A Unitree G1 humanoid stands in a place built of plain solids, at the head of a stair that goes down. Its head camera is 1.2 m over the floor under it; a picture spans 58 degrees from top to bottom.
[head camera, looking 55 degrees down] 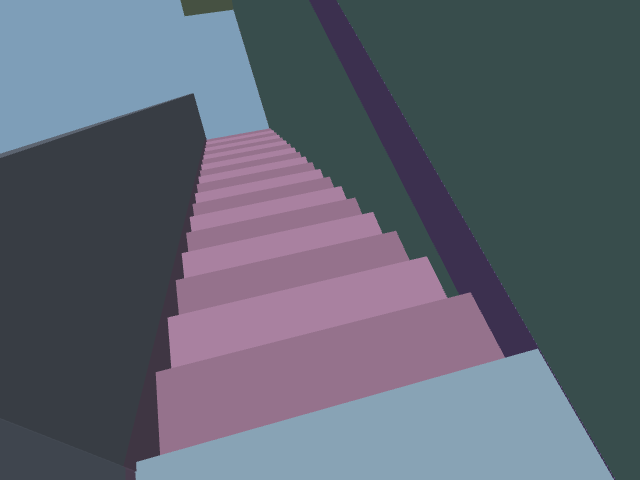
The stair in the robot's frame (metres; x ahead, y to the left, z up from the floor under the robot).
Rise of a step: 0.20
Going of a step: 0.30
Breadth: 1.13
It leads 15 degrees to the left of straight ahead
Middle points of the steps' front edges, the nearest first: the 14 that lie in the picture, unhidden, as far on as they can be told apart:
0.31 -0.08 0.00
0.60 -0.01 -0.20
0.89 0.07 -0.41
1.18 0.15 -0.61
1.47 0.23 -0.82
1.76 0.31 -1.02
2.05 0.38 -1.22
2.34 0.46 -1.43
2.63 0.54 -1.63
2.92 0.62 -1.84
3.20 0.70 -2.04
3.49 0.77 -2.25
3.78 0.85 -2.45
4.07 0.93 -2.66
